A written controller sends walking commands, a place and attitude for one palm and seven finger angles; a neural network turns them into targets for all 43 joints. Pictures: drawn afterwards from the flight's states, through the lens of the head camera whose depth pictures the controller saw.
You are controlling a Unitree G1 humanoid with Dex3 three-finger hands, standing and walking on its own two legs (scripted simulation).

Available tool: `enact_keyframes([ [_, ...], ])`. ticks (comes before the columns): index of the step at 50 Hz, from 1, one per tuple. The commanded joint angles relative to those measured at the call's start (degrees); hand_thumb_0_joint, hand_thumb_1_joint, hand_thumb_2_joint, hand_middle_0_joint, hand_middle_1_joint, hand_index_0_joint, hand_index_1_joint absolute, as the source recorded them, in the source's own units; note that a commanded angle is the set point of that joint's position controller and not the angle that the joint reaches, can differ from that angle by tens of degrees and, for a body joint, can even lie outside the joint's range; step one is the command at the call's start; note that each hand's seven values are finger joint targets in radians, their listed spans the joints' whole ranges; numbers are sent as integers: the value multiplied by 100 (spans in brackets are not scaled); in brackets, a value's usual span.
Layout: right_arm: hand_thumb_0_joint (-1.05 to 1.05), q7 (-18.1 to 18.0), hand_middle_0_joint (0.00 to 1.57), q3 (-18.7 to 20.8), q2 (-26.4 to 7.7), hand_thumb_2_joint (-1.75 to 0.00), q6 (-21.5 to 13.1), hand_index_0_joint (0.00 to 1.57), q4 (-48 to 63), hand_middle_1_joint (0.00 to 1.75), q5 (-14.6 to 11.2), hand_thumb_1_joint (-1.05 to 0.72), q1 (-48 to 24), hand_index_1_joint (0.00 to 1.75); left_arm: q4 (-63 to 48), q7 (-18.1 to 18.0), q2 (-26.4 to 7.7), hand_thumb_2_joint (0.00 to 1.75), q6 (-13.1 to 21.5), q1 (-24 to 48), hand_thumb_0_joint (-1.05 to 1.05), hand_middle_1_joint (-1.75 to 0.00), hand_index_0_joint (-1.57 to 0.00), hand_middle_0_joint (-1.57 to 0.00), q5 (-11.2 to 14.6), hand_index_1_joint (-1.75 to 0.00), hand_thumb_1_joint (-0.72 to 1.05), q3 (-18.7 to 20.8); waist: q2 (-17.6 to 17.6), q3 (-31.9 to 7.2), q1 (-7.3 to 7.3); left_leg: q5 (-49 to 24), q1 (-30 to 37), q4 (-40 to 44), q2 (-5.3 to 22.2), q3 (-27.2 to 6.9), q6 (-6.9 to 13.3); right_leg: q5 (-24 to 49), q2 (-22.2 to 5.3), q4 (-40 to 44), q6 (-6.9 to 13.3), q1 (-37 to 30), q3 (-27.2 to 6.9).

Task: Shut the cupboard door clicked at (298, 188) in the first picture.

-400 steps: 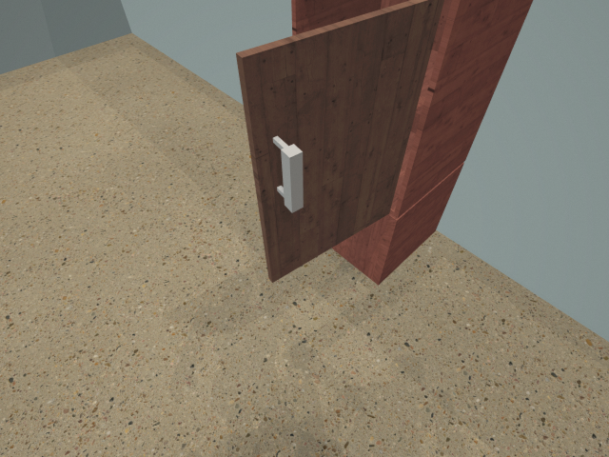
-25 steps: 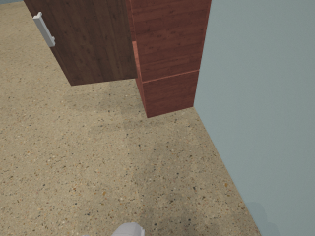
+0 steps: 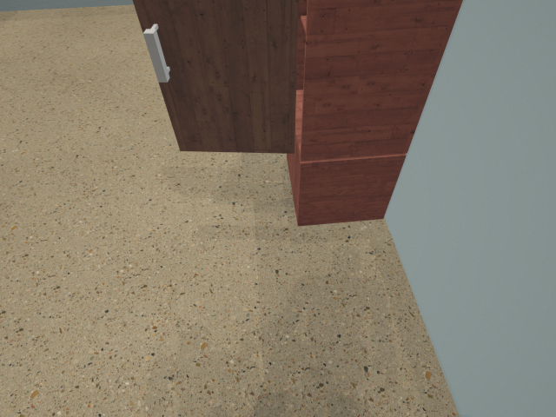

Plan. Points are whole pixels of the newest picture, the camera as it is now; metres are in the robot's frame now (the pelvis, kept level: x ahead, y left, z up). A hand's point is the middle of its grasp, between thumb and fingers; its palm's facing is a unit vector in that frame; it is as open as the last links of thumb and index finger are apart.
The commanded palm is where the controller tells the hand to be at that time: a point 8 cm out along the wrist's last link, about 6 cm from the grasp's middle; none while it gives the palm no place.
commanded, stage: take the last steps up to it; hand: left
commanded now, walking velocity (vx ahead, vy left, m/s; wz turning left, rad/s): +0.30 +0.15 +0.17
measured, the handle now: (159, 53) +0.97 +0.40 +0.04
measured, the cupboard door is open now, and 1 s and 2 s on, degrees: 82 82 82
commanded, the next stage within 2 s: come to a stop and stand still in 1.16 s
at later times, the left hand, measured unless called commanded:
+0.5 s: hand out of the picture +0.07 +0.26 -0.18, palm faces +0.16 -0.97 -0.17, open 7.4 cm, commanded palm none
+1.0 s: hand (160, 265) +0.41 +0.29 -0.14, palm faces +0.09 -0.97 -0.21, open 7.2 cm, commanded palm none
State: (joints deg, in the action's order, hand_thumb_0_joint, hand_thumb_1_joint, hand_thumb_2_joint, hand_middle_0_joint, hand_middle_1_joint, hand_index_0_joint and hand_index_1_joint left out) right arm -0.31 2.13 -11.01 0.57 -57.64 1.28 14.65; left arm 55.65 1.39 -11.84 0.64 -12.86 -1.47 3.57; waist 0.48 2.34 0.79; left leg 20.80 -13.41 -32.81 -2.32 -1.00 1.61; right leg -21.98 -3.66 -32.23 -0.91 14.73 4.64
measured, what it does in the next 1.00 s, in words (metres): walks ahead: left foot, then right foot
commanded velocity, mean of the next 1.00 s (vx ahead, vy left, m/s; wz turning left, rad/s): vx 0.29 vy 0.07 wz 0.00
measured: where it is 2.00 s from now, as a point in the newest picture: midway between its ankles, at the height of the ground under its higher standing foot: (253, 341)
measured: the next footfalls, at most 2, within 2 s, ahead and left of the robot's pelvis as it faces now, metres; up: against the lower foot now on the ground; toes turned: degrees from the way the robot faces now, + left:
left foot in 0.40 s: +0.23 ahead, +0.20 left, +0.00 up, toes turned +12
right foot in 0.82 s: +0.37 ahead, +0.00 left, +0.00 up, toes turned -6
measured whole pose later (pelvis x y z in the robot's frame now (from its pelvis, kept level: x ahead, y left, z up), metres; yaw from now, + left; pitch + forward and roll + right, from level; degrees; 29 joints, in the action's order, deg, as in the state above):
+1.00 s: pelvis +0.34 +0.10 +0.02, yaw +2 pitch +0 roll +1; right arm 0.2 2.6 -9.4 -0.7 -63.5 1.4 17.5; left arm 57.2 -0.7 -8.7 4.4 -11.9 -0.4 3.9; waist 0.9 2.8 -1.5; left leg 19.3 -25.4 -57.3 3.7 3.4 -1.4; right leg -13.8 -1.7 -24.0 2.3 10.7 7.7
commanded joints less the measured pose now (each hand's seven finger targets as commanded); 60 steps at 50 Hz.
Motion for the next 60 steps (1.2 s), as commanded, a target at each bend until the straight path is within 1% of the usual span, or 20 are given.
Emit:
enact_keyframes([
  [1,0,89,20,205,-741,-90,-77,20,746,30,40,-90,-853,30,71,-213,-1309,90,142,-1481,0,-30,-20,-20,-8,-30,90,304,-1253,346,626,1055,-3031,-3048,275,-300,-101,-1955,-2710,2594,1205,-1467,-3664],
  [4,0,200,20,218,-567,-90,16,20,425,30,58,-90,-669,30,-15,-219,-611,90,276,-616,0,-30,-20,-20,12,-30,90,96,-1058,725,79,-579,-2631,-3336,696,-243,-278,-507,-1835,2564,652,-425,-1693],
  [6,0,246,20,181,-382,-90,15,20,275,30,39,-90,-466,30,87,-219,-516,90,361,-764,0,-30,-20,-20,15,-30,90,89,-1067,447,53,-879,-2436,-2954,691,77,-381,982,-1530,2360,531,-780,-821],
  [14,0,347,20,65,-93,-90,-137,20,469,30,-19,-90,-1032,30,595,-238,-693,90,372,-1281,0,-30,-20,-20,-35,-30,90,101,-1111,321,254,-865,-1660,-607,497,782,-293,2594,-1566,1825,534,-1261,-12],
  [16,0,318,20,87,-191,-90,-204,20,388,30,-16,-90,-668,30,586,-239,-760,90,322,-1089,0,-30,-20,-20,-41,-30,90,143,-1203,228,41,-788,-772,-104,395,847,-164,2429,-1574,1475,477,-910,71],
  [18,0,204,20,192,-639,-90,-277,20,-45,30,31,-90,629,30,548,-203,-609,90,257,-999,0,-30,-20,-20,-11,-30,90,130,-276,-392,-548,-780,1210,537,328,950,-73,2321,-1134,-204,276,-210,496],
  [19,0,97,20,376,-1296,-90,-320,20,-196,30,120,-90,1353,30,457,-164,-244,90,210,-1275,0,-30,-20,-20,57,-30,90,86,1277,-1083,-756,-598,2413,737,1665,-847,383,326,-396,-1828,33,1013,771],
  [20,0,-9,20,436,-1631,-90,-271,20,-268,30,79,-90,1845,30,165,-160,-60,90,207,-907,0,-30,-20,-20,61,-30,90,-2,1650,-1160,-888,-359,2446,1565,2437,-2125,819,-1378,44,-3300,44,1820,359],
  [21,0,-39,20,410,-1565,-90,-265,20,-260,30,74,-90,1464,30,71,-186,-29,90,217,-573,0,-30,-20,-20,45,-30,90,-12,1212,-969,-766,360,1857,1860,2641,-2160,999,-1274,-107,-4124,220,2170,-65],
  [27,0,-100,20,169,-478,-90,-470,20,-19,30,49,-90,365,30,294,-77,176,90,53,-592,0,-30,-20,-20,-24,-30,90,19,378,-66,-25,-742,127,2317,1986,-383,829,358,-540,-3321,115,1789,-251],
  [35,0,-30,20,152,-603,-90,-440,20,-181,30,61,-90,540,30,-229,-24,-7,90,58,338,0,-30,-20,-20,-7,-30,90,16,235,186,-70,-987,400,2320,1873,15,931,804,-275,-889,102,1116,-28],
  [39,0,-30,20,109,-603,-90,-395,20,-313,30,48,-90,586,30,-146,-38,-162,90,122,-21,0,-30,-20,-20,-23,-30,90,58,51,22,161,-1376,271,1285,1494,409,552,1077,53,164,198,-250,249],
  [40,0,-6,20,86,-494,-90,-410,20,-306,30,-5,-90,563,30,19,-68,-457,90,190,-606,0,-30,-20,-20,-38,-30,90,128,-385,-201,428,-1473,-297,205,1084,683,333,1134,-183,550,372,-1350,-216],
  [42,0,39,20,75,-436,-90,-415,20,-57,30,-49,-90,414,30,331,-146,-1230,90,275,-1703,0,-30,-20,-20,48,-30,90,294,-1905,-657,711,1416,-2203,-2798,207,872,-116,1559,-2324,1757,1527,-2675,-3219],
  [45,0,35,20,127,-296,-90,-334,20,-97,30,-30,-90,-85,30,89,-231,-620,90,307,-717,0,-30,-20,-20,83,-30,90,156,-362,-45,279,119,-2393,-3303,822,21,-210,1871,-1858,1896,1285,-1447,-1889],
  [48,0,88,20,69,-10,-90,-222,20,-249,30,2,-90,303,30,136,-201,-346,90,413,-506,0,-30,-20,-20,42,-30,90,61,-817,-75,-42,-360,-1789,-2333,850,331,-380,2617,-1326,2009,971,-881,-639],
  [55,0,203,20,74,84,-90,-293,20,-1,30,2,-90,-242,30,458,-176,-621,90,365,-672,0,-30,-20,-20,-1,-30,90,108,-949,90,61,-834,-1014,-299,541,747,-312,2093,-1229,1763,835,-711,-402],
  [58,0,140,20,108,-265,-90,-377,20,-208,30,30,-90,414,30,504,-178,-609,90,279,-556,0,-30,-20,-20,40,-30,90,97,-588,-63,-341,-1208,454,610,346,893,-215,2019,-935,788,593,-182,-148],
  [59,0,82,20,198,-700,-90,-413,20,-369,30,72,-90,1026,30,462,-165,-416,90,244,-665,0,-30,-20,-20,50,-30,90,62,313,-475,-563,-1406,1386,750,953,174,9,1376,-559,-396,404,360,124],
  [60,0,1,20,330,-1286,-90,-388,20,-404,30,123,-90,1475,30,351,-153,-132,90,216,-866,0,-30,-20,-20,89,-30,90,5,1751,-821,-626,-1410,2003,1224,2214,-1524,576,-911,163,-1906,164,1349,549],
])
